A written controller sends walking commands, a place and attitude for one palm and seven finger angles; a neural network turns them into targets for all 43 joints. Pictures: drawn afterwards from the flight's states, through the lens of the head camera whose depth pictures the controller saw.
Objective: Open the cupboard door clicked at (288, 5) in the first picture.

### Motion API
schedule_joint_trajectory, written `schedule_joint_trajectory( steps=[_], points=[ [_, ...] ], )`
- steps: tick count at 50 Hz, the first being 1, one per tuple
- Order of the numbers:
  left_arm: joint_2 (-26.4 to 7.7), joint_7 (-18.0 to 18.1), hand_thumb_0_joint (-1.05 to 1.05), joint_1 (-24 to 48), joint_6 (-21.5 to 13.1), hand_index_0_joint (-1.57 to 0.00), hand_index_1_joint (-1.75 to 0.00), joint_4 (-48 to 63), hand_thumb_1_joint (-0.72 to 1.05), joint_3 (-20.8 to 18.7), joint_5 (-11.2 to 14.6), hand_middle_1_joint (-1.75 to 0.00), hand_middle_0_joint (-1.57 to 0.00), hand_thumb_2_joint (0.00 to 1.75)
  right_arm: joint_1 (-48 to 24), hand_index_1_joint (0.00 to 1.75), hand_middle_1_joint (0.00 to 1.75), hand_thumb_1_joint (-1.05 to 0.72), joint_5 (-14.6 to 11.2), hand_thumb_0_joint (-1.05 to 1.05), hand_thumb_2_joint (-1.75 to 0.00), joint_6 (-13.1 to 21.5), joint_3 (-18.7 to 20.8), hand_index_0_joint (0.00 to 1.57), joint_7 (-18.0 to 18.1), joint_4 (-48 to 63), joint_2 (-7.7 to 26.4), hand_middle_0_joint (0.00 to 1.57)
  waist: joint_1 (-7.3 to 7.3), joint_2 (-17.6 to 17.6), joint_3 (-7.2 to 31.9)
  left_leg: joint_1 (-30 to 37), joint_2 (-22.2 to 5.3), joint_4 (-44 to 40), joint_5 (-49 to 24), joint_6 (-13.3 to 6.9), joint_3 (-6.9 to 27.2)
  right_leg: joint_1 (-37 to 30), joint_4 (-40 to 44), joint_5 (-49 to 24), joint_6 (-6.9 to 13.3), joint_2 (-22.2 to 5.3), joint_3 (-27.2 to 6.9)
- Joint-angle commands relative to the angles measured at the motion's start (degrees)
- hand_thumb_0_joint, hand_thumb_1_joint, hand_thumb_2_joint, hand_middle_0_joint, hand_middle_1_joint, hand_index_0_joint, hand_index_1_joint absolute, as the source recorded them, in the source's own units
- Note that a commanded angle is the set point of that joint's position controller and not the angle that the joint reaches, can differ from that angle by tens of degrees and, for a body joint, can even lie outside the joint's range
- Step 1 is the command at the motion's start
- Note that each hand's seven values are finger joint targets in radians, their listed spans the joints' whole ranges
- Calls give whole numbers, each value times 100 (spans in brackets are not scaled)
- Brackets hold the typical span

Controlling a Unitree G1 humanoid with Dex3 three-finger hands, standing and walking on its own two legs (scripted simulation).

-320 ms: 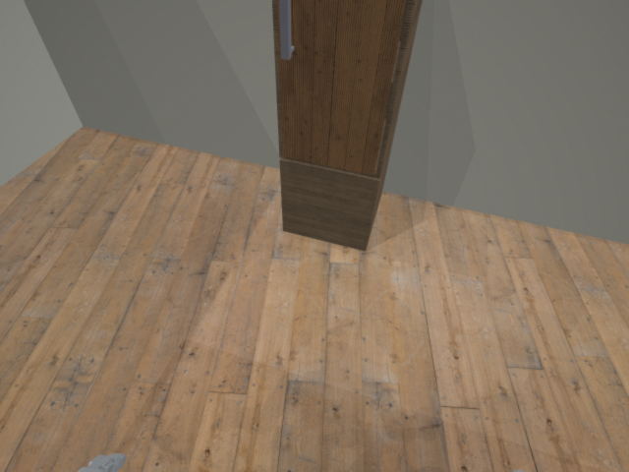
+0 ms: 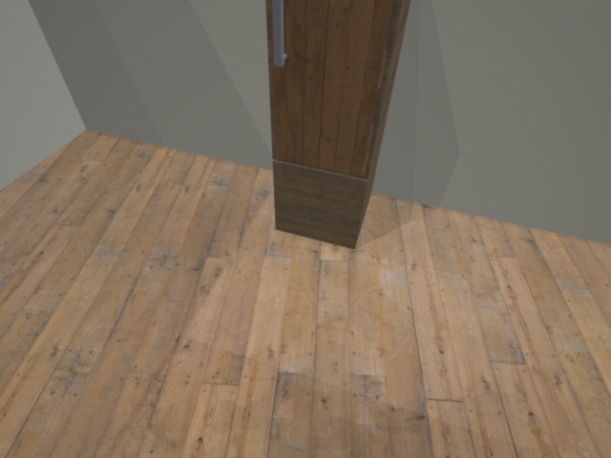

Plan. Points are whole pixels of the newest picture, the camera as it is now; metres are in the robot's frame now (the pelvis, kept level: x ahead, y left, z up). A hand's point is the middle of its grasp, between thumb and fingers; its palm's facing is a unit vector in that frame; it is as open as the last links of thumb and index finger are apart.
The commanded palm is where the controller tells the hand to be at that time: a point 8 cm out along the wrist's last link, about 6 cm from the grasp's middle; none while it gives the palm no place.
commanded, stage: stand and wait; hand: left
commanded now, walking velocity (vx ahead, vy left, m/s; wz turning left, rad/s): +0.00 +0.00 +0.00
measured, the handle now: (281, 30) +1.16 +0.15 +0.12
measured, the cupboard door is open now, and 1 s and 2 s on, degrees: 0 0 0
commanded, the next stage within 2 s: look at it before walking up in 0.50 s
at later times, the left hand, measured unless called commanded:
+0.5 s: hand out of the picture +0.05 +0.23 -0.15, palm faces -0.03 -0.94 -0.33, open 7.4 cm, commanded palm none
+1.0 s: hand out of the picture +0.06 +0.22 -0.15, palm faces -0.03 -0.94 -0.33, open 7.4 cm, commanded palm none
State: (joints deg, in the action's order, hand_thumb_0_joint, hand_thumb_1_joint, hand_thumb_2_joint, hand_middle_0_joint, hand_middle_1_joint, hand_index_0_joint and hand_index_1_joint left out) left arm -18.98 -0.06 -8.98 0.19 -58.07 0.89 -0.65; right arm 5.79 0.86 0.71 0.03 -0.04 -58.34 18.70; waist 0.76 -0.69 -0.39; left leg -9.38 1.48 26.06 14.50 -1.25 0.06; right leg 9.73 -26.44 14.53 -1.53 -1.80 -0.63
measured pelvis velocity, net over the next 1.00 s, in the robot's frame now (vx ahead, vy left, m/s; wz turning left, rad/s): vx -0.01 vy -0.02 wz -0.01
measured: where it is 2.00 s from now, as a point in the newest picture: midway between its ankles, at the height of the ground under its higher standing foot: outside the picture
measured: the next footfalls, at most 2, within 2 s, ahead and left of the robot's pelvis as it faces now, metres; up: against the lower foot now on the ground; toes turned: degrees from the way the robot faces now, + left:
none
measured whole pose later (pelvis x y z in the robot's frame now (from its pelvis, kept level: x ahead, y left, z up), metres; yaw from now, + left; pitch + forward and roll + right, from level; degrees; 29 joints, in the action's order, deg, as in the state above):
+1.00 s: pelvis -0.01 -0.02 +0.00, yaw -1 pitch -2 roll +0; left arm -19.3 -0.1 -8.6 -0.6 -62.1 0.5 -0.6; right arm 7.1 0.6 0.7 0.1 0.0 -63.9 19.3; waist 0.3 -0.4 -1.4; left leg -8.7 -0.5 22.0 11.7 0.6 0.3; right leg 9.4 -22.6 11.7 0.1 0.1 -0.4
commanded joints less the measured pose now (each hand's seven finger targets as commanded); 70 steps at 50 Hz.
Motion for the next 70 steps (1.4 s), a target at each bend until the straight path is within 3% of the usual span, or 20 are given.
schedule_joint_trajectory(
  steps=[1, 15, 35, 54, 62, 63, 66, 68, 70],
  points=[
    [-1197, 83, 0, 308, -143, -20, -30, 337, 90, -294, -6, -30, -20, 90, -298, 30, 30, -90, -18, 0, -90, 137, 256, 20, 68, 318, 1218, 20, -75, 121, 271, -18, -726, -567, -1040, -124, 562, -130, 446, -957, 295, -485, -410],
    [-1217, 71, 0, 233, -159, -20, -30, 29, 90, -283, 0, -30, -20, 90, -102, 30, 30, -90, -31, 0, -90, 103, 220, 20, 48, -51, 1233, 20, -82, 18, 96, -108, -728, -760, -348, -66, 601, 32, 812, -164, 329, -512, -599],
    [-1216, 83, 0, 269, -184, -20, -30, -36, 90, -283, -7, -30, -20, 90, -66, 30, 30, -90, -33, 0, -90, 106, 206, 20, 49, -204, 1206, 20, -76, -27, 42, -36, -772, -785, -577, -19, 555, 60, 861, -450, 335, -506, -640],
    [-1204, 81, 0, 240, -200, -20, -30, -42, 90, -290, 1, -30, -20, 90, -127, 30, 30, -90, -46, 0, -90, 125, 196, 20, 71, -192, 1227, 20, -71, 47, 322, 241, -833, -749, -1144, -13, 523, -194, 761, -1224, 343, -509, -576],
    [-1236, 85, 0, 253, -191, -20, -30, -47, 90, -297, 2, -30, -20, 90, -162, 30, 30, -90, -46, 0, -90, 112, 203, 20, 68, -176, 1245, 20, -64, 94, 206, 179, -824, -774, -1170, -10, 531, -234, 755, -1242, 319, -531, -504],
    [-1221, 91, 0, 240, -175, -20, -30, -30, 90, -311, 4, -30, -20, 90, -168, 30, 30, -90, -39, 0, -90, 99, 203, 20, 61, -146, 1229, 20, -58, 115, 214, 134, -814, -697, -1318, -17, 558, -252, 660, -1326, 308, -546, -450],
    [-674, 156, 0, -82, -8, -20, -30, -19, 90, -248, 9, -30, -20, 90, 99, 30, 30, -90, -28, 0, -90, -37, 104, 20, 35, -127, 616, 20, -25, 84, 131, -276, -771, -428, -1418, 36, 559, -208, 326, -1245, 172, -612, -260],
    [-706, 170, 0, -182, 60, -20, -30, 66, 90, -292, 0, -30, -20, 90, 146, 30, 30, -90, -21, 0, -90, -119, 133, 20, 25, -5, 590, 20, 16, 39, 68, -639, -697, -162, -1289, 39, 593, -196, 231, -1110, 183, -714, -266],
    [-841, 183, 0, -272, 88, -20, -30, 185, 90, -385, -21, -30, -20, 90, 164, 30, 30, -90, -20, 0, -90, -176, 190, 20, 10, 153, 574, 20, 52, -278, 88, -988, -501, 363, -1072, 71, 493, -216, 281, -1030, 360, -1040, -441]
  ],
)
